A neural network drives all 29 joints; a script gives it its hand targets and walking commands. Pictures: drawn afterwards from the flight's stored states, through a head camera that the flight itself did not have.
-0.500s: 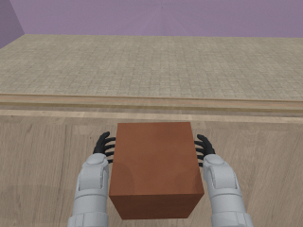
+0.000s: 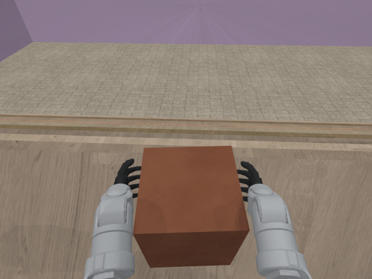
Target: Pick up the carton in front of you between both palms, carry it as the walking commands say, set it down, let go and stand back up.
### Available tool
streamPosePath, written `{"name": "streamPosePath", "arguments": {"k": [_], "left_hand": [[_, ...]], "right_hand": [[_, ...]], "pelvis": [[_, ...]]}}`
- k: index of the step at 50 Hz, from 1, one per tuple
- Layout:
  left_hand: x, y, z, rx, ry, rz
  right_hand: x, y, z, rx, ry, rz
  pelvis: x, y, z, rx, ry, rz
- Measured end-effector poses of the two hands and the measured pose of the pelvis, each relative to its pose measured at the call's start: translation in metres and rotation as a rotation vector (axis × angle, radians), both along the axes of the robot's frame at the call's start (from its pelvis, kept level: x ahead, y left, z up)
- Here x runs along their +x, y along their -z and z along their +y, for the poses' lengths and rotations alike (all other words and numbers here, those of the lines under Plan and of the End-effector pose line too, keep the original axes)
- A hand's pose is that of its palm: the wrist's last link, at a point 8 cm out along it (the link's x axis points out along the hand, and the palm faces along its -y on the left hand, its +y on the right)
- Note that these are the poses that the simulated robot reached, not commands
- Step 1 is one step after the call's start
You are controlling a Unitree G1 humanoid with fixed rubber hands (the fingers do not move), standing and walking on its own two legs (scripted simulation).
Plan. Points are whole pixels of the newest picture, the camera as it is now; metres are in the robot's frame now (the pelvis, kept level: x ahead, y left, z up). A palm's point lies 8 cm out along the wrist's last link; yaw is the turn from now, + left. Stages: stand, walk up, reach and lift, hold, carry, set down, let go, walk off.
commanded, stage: hold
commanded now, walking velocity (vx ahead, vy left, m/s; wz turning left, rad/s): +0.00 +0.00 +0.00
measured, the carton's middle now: (189, 209) +0.30 +0.00 -0.03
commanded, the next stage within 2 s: carry in 0.44 s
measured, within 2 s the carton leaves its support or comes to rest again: neither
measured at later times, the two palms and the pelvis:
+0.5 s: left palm (122, 190) +0.30 +0.15 +0.06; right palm (254, 191) +0.29 -0.14 +0.05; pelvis +0.01 +0.00 +0.00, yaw +1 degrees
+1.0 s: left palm (125, 141) +0.44 +0.17 +0.08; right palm (237, 139) +0.44 -0.13 +0.08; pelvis +0.18 +0.01 -0.01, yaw +4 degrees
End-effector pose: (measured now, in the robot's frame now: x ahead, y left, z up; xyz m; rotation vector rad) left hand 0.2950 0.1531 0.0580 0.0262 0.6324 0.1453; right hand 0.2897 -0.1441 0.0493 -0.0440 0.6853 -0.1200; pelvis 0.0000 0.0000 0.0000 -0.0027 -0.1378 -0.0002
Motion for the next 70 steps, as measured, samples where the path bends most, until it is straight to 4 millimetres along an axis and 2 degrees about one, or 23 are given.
{"name": "streamPosePath", "arguments": {"k": [21,25,31,37,42,47,50,54,59,65,70], "left_hand": [[0.002,0.002,0.001,0.011,0.015,0.009],[0.004,0.003,0.002,0.003,0.011,0.004],[0.017,-0.005,0.013,-0.020,-0.015,-0.041],[0.041,-0.016,0.035,-0.047,-0.050,-0.018],[0.079,-0.027,0.027,-0.073,-0.049,0.008],[0.121,-0.026,0.012,-0.059,-0.036,-0.010],[0.141,-0.022,0.015,-0.068,-0.063,0.045],[0.177,-0.029,0.028,-0.079,-0.109,0.070],[0.243,-0.033,0.049,-0.090,-0.131,0.047],[0.340,-0.010,0.077,-0.110,-0.106,0.023],[0.399,0.001,0.082,-0.107,-0.063,0.125]], "right_hand": [[0.000,0.002,0.001,-0.014,-0.005,0.009],[0.002,0.003,0.001,-0.010,-0.001,0.004],[0.022,-0.008,0.013,0.003,-0.005,-0.041],[0.052,-0.020,0.034,0.024,-0.010,-0.017],[0.082,-0.030,0.026,0.038,0.019,0.008],[0.123,-0.026,0.011,0.066,0.040,-0.009],[0.151,-0.026,0.014,0.065,0.023,0.048],[0.199,-0.033,0.027,0.070,-0.011,0.076],[0.270,-0.036,0.048,0.074,-0.025,0.055],[0.357,-0.018,0.076,0.056,0.000,0.026],[0.402,-0.006,0.081,0.046,0.044,0.125]], "pelvis": [[0.009,-0.002,0.003,0.000,0.002,0.003],[0.012,0.001,0.003,-0.002,-0.009,0.066],[0.027,0.007,0.010,-0.004,-0.045,0.151],[0.064,0.006,0.024,-0.011,-0.010,0.204],[0.102,0.000,0.020,-0.038,-0.011,0.229],[0.152,0.013,0.010,-0.043,-0.051,0.226],[0.180,0.008,0.008,-0.026,-0.067,0.231],[0.221,0.000,0.012,-0.005,-0.067,0.234],[0.282,0.002,0.028,0.003,-0.064,0.230],[0.369,0.028,0.062,0.019,-0.040,0.205],[0.422,0.011,0.079,-0.003,-0.012,0.220]]}}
